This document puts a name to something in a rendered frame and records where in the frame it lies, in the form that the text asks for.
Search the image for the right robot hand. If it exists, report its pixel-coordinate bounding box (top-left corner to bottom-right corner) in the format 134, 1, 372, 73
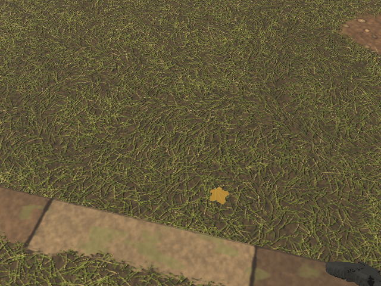
325, 262, 381, 286

